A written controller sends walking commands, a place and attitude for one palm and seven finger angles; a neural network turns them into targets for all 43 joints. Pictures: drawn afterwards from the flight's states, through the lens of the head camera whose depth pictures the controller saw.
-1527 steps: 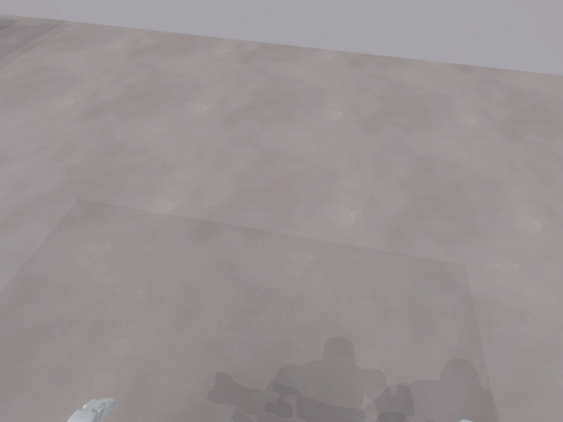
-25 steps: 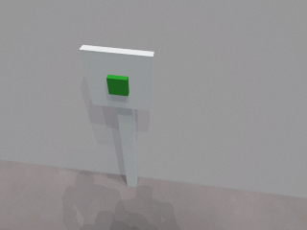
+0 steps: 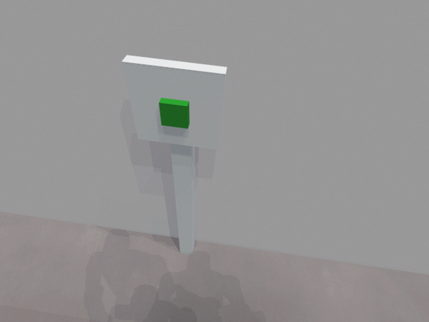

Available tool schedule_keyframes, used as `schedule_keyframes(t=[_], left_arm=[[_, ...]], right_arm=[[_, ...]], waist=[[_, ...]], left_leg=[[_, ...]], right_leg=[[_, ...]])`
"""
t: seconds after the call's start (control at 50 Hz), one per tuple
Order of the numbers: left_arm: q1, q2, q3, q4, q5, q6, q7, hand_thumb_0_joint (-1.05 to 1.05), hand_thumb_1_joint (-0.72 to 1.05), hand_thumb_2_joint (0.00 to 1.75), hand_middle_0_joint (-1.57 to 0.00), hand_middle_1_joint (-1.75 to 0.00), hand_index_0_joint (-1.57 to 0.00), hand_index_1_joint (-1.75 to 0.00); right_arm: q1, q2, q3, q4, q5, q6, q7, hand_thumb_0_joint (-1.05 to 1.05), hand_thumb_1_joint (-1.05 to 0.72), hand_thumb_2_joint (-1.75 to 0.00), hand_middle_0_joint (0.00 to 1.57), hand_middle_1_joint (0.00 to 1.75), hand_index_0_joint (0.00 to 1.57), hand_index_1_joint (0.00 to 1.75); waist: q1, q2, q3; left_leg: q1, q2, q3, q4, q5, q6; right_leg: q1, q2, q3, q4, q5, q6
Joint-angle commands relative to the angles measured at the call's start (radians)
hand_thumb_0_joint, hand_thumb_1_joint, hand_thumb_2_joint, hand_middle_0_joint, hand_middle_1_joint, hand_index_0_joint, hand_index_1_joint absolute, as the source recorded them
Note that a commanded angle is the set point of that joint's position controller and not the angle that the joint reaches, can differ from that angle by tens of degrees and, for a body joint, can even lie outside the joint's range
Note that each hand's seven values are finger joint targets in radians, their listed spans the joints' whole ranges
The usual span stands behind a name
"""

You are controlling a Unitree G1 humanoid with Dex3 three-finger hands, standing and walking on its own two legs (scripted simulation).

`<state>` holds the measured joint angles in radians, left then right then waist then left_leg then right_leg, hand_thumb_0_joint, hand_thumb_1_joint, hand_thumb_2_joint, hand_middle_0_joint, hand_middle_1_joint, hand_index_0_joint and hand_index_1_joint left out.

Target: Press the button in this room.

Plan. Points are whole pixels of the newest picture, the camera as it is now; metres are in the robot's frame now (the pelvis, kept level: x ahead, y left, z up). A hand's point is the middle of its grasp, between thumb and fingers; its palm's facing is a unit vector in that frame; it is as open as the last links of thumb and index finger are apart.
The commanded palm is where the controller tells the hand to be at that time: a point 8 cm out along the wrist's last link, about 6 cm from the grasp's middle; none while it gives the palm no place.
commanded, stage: come to a stop and stand still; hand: left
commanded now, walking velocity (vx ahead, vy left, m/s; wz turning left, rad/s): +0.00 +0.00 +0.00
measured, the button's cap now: (175, 112) +0.53 +0.13 +0.11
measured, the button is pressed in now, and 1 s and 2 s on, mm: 0 0 0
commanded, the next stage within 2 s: look again from close up in 0.72 s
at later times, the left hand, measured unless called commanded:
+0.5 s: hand out of the picture +0.08 +0.21 -0.15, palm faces -0.03 -0.95 -0.32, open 7.4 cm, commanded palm none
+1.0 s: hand out of the picture +0.03 +0.20 -0.16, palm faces -0.04 -0.96 -0.26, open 7.4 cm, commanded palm none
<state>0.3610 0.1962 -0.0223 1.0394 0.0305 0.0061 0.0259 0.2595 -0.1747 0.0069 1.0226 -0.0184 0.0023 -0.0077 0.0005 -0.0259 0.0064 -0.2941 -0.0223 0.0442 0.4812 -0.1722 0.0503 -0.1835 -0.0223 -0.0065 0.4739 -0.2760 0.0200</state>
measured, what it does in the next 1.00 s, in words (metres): stands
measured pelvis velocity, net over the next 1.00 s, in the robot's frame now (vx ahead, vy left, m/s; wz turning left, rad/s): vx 0.00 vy -0.01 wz -0.01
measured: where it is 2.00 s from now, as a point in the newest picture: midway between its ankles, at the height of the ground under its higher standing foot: outside the picture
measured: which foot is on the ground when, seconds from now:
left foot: down 0.00-1.00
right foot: down 0.00-1.00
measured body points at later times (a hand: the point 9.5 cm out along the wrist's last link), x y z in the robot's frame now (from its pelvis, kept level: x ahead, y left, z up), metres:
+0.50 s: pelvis -0.01 -0.02 +0.00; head -0.02 -0.02 +0.45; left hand +0.08 +0.26 -0.13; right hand +0.07 -0.30 -0.13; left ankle +0.06 +0.08 -0.74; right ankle -0.01 -0.14 -0.74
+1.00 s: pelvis +0.00 -0.01 +0.01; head +0.00 -0.01 +0.46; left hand +0.04 +0.25 -0.14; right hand +0.04 -0.28 -0.14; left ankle +0.06 +0.08 -0.74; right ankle -0.01 -0.14 -0.74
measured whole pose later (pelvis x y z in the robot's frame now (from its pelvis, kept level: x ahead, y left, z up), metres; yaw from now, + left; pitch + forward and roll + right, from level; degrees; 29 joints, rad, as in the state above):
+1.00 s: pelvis +0.00 -0.01 +0.01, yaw +0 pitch -2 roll -1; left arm 0.24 0.26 -0.02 1.08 0.02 0.00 0.02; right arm 0.18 -0.27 0.00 1.12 -0.01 0.00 0.00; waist -0.01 -0.01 0.04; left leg -0.22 0.00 0.04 0.38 -0.12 0.03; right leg -0.11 0.00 -0.01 0.37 -0.22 0.01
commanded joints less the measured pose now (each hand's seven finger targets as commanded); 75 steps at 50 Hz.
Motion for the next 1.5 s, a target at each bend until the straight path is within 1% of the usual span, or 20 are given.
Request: schedule_keyframes(t=[0.0,0.04,0.06,0.1,0.2,0.26,0.38,0.58,0.66,0.86,0.9,1.0,1.12,1.16,1.22,1.4,1.42,1.44,1.46,1.48], left_arm=[[0.043,0.162,0.047,-0.077,0.003,-0.031,0.006,0.0,0.9,0.9,-0.2,-0.3,-0.2,-0.3],[0.032,0.165,0.049,-0.084,-0.001,-0.035,0.004,0.0,0.9,0.9,-0.2,-0.3,-0.2,-0.3],[0.007,0.178,0.054,-0.091,-0.002,-0.038,0.004,0.0,0.9,0.9,-0.2,-0.3,-0.2,-0.3],[-0.033,0.194,0.059,-0.106,-0.006,-0.041,0.005,0.0,0.9,0.9,-0.2,-0.3,-0.2,-0.3],[-0.055,0.219,0.062,-0.112,-0.012,-0.044,0.007,0.0,0.9,0.9,-0.2,-0.3,-0.2,-0.3],[-0.071,0.237,0.061,-0.108,-0.014,-0.044,0.007,0.0,0.9,0.9,-0.2,-0.3,-0.2,-0.3],[-0.133,0.271,0.059,-0.107,-0.014,-0.041,0.0,0.0,0.9,0.9,-0.2,-0.3,-0.2,-0.3],[-0.175,0.283,0.049,-0.081,-0.015,-0.04,-0.006,0.0,0.9,0.9,-0.2,-0.3,-0.2,-0.3],[-0.172,0.277,0.045,-0.065,-0.017,-0.041,-0.004,0.0,0.9,0.9,-0.2,-0.3,-0.2,-0.3],[-0.138,0.243,0.038,-0.022,-0.017,-0.037,0.001,0.0,0.9,0.9,-0.2,-0.3,-0.2,-0.3],[-0.131,0.235,0.036,-0.015,-0.017,-0.035,0.001,0.0,0.9,0.9,-0.2,-0.3,-0.2,-0.3],[-0.109,0.216,0.032,-0.001,-0.015,-0.034,0.004,0.0,0.9,0.9,-0.2,-0.3,-0.2,-0.3],[-0.088,0.201,0.029,0.008,-0.014,-0.033,0.006,0.0,0.9,0.9,-0.2,-0.3,-0.2,-0.3],[-0.083,0.194,0.03,0.01,-0.012,-0.031,0.007,0.0,0.9,0.9,-0.2,-0.3,-0.2,-0.3],[-0.075,0.187,0.03,0.014,-0.011,-0.03,0.007,0.0,0.9,0.9,-0.2,-0.3,-0.2,-0.3],[-0.055,0.175,0.031,0.02,-0.01,-0.03,0.008,0.0,0.9,0.9,-0.2,-0.3,-0.2,-0.3],[-0.003,0.101,0.014,0.031,0.003,-0.052,0.049,0.0,0.9,0.9,-0.2,-0.3,-0.2,-0.3],[-0.03,0.133,0.016,0.028,-0.008,-0.058,0.043,0.0,0.9,0.9,-0.2,-0.3,-0.2,-0.3],[-0.04,0.132,0.014,0.002,-0.014,-0.054,0.036,0.0,0.9,0.9,-0.2,-0.3,-0.2,-0.3],[-0.039,0.134,0.014,-0.006,-0.018,-0.05,0.031,0.0,0.9,0.9,-0.2,-0.3,-0.2,-0.3]], right_arm=[[-0.051,-0.225,-0.072,-0.141,-0.008,-0.024,-0.019,0.0,-0.9,-0.9,0.2,0.3,0.2,0.3],[-0.038,-0.219,-0.069,-0.15,-0.007,-0.025,-0.015,0.0,-0.9,-0.9,0.2,0.3,0.2,0.3],[-0.03,-0.225,-0.074,-0.151,-0.005,-0.026,-0.014,0.0,-0.9,-0.9,0.2,0.3,0.2,0.3],[-0.018,-0.233,-0.078,-0.145,-0.001,-0.031,-0.013,0.0,-0.9,-0.9,0.2,0.3,0.2,0.3],[-0.035,-0.255,-0.072,-0.126,0.001,-0.042,-0.01,0.0,-0.9,-0.9,0.2,0.3,0.2,0.3],[-0.061,-0.265,-0.067,-0.113,0.002,-0.043,-0.006,0.0,-0.9,-0.9,0.2,0.3,0.2,0.3],[-0.099,-0.288,-0.061,-0.088,0.001,-0.037,0.001,0.0,-0.9,-0.9,0.2,0.3,0.2,0.3],[-0.118,-0.301,-0.052,-0.037,0.003,-0.036,0.006,0.0,-0.9,-0.9,0.2,0.3,0.2,0.3],[-0.117,-0.299,-0.048,-0.012,0.007,-0.038,0.005,0.0,-0.9,-0.9,0.2,0.3,0.2,0.3],[-0.105,-0.277,-0.041,0.033,0.011,-0.032,0.001,0.0,-0.9,-0.9,0.2,0.3,0.2,0.3],[-0.103,-0.269,-0.04,0.04,0.012,-0.031,0.0,0.0,-0.9,-0.9,0.2,0.3,0.2,0.3],[-0.098,-0.253,-0.04,0.048,0.013,-0.026,0.0,0.0,-0.9,-0.9,0.2,0.3,0.2,0.3],[-0.09,-0.244,-0.04,0.053,0.014,-0.027,-0.001,0.0,-0.9,-0.9,0.2,0.3,0.2,0.3],[-0.093,-0.239,-0.041,0.054,0.013,-0.026,-0.001,0.0,-0.9,-0.9,0.2,0.3,0.2,0.3],[-0.085,-0.235,-0.041,0.054,0.013,-0.025,-0.001,0.0,-0.9,-0.9,0.2,0.3,0.2,0.3],[-0.074,-0.225,-0.042,0.055,0.014,-0.026,-0.002,0.0,-0.9,-0.9,0.2,0.3,0.2,0.3],[-0.077,-0.161,-0.021,-0.008,0.014,-0.039,-0.001,0.0,-0.9,-0.9,0.2,0.3,0.2,0.3],[-0.078,-0.148,-0.012,-0.03,0.013,-0.036,0.004,0.0,-0.9,-0.9,0.2,0.3,0.2,0.3],[-0.02,-0.12,-0.009,-0.024,0.003,-0.035,0.003,0.0,-0.9,-0.9,0.2,0.3,0.2,0.3],[-0.009,-0.143,-0.012,-0.031,0.001,-0.03,0.002,0.0,-0.9,-0.9,0.2,0.3,0.2,0.3]], waist=[[0.004,0.18,-0.023],[-0.001,0.043,-0.021],[-0.012,0.003,-0.003],[-0.026,-0.02,0.016],[-0.013,0.007,0.011],[-0.002,0.015,0.01],[-0.003,0.026,0.051],[-0.003,0.018,0.02],[-0.002,0.028,-0.008],[-0.004,0.035,-0.005],[-0.002,0.044,0.008],[-0.004,0.022,0.027],[-0.004,0.031,0.017],[-0.003,0.041,0.033],[-0.002,0.033,0.042],[0.0,0.033,0.033],[0.006,0.024,0.07],[-0.014,0.051,0.059],[-0.019,0.062,0.008],[-0.018,0.037,-0.016]], left_leg=[[-0.045,0.148,-0.217,-0.152,-0.322,0.001],[-0.038,0.13,-0.187,-0.1,-0.237,0.006],[-0.019,0.116,-0.166,-0.078,-0.195,0.004],[0.022,0.109,-0.152,-0.062,-0.128,0.004],[0.058,0.121,-0.139,-0.073,0.012,0.01],[0.056,0.126,-0.138,-0.086,0.035,0.01],[0.053,0.121,-0.141,-0.134,-0.055,-0.006],[0.085,0.125,-0.135,-0.163,-0.047,-0.021],[0.109,0.131,-0.134,-0.161,0.017,-0.022],[0.133,0.136,-0.13,-0.173,0.04,-0.027],[0.126,0.135,-0.134,-0.182,0.032,-0.027],[0.127,0.132,-0.134,-0.19,0.005,-0.029],[0.136,0.133,-0.138,-0.199,0.01,-0.028],[0.132,0.136,-0.14,-0.208,-0.006,-0.027],[0.117,0.134,-0.147,-0.224,-0.041,-0.028],[0.124,0.131,-0.154,-0.227,-0.028,-0.026],[0.088,0.13,-0.089,-0.027,0.134,-0.045],[0.108,0.116,-0.103,-0.048,0.116,-0.051],[0.113,0.117,-0.129,-0.066,0.09,-0.035],[0.102,0.116,-0.139,-0.064,0.06,-0.025]], right_leg=[[-0.043,-0.022,0.026,-0.008,-0.05,-0.057],[-0.057,-0.042,0.057,-0.049,-0.056,-0.069],[-0.092,-0.058,0.085,-0.07,-0.076,-0.075],[-0.133,-0.068,0.109,-0.083,-0.07,-0.08],[-0.088,-0.067,0.092,-0.064,0.056,-0.072],[-0.054,-0.071,0.086,-0.075,0.079,-0.065],[-0.073,-0.08,0.101,-0.133,-0.017,-0.063],[-0.046,-0.088,0.108,-0.172,-0.016,-0.057],[-0.016,-0.091,0.105,-0.173,0.037,-0.053],[-0.001,-0.09,0.095,-0.185,0.067,-0.046],[0.003,-0.088,0.09,-0.185,0.067,-0.043],[-0.011,-0.089,0.088,-0.196,0.051,-0.041],[-0.003,-0.089,0.081,-0.191,0.065,-0.037],[-0.011,-0.087,0.077,-0.188,0.063,-0.035],[-0.008,-0.086,0.072,-0.187,0.053,-0.034],[0.0,-0.088,0.063,-0.182,0.065,-0.031],[-0.035,-0.105,0.074,-0.157,0.177,-0.03],[-0.075,-0.123,0.075,-0.149,0.142,-0.047],[-0.041,-0.111,0.074,-0.113,0.071,-0.056],[-0.032,-0.09,0.066,-0.104,0.032,-0.057]])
